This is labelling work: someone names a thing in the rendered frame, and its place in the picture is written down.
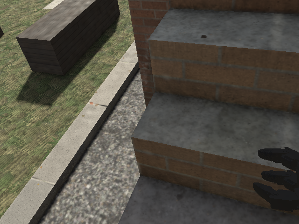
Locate stairs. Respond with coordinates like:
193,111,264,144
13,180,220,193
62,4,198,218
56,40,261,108
118,0,299,224

